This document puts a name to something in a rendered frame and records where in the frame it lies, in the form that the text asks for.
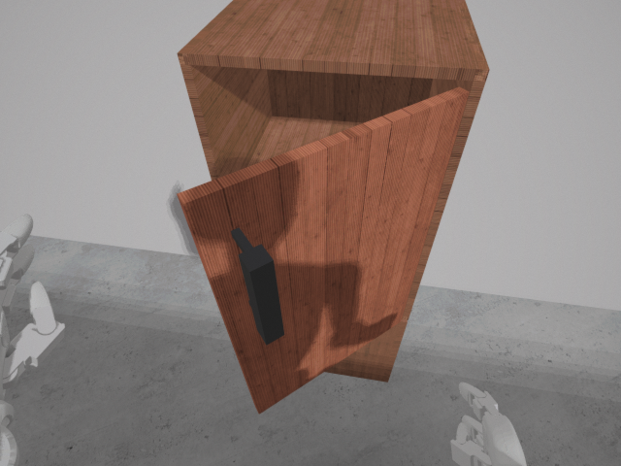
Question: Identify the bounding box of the robot left hand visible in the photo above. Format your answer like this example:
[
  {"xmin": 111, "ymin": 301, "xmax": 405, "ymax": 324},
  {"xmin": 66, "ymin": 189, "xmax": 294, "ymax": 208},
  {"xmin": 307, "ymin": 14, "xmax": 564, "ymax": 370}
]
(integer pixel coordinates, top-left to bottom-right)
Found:
[{"xmin": 0, "ymin": 214, "xmax": 65, "ymax": 401}]

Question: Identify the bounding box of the robot right hand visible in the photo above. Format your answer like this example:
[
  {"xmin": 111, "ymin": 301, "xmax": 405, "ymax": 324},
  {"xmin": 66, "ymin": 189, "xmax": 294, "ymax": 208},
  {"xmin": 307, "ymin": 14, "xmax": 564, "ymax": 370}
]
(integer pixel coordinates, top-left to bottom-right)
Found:
[{"xmin": 450, "ymin": 383, "xmax": 527, "ymax": 466}]

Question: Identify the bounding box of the handle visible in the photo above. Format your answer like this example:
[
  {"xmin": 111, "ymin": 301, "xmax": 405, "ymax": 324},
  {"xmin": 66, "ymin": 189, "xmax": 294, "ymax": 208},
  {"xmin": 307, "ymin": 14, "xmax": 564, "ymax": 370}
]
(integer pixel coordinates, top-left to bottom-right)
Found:
[{"xmin": 231, "ymin": 227, "xmax": 284, "ymax": 345}]

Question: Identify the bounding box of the cupboard door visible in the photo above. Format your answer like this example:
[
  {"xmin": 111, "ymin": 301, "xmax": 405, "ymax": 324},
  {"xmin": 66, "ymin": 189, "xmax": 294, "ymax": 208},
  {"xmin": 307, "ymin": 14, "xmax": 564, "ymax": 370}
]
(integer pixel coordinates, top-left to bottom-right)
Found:
[{"xmin": 177, "ymin": 87, "xmax": 470, "ymax": 415}]

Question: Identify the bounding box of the left robot forearm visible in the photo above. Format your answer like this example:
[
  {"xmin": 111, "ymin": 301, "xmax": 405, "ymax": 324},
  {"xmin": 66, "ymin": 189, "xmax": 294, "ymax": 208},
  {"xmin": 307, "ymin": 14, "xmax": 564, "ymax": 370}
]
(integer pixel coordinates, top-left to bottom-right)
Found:
[{"xmin": 0, "ymin": 400, "xmax": 19, "ymax": 466}]

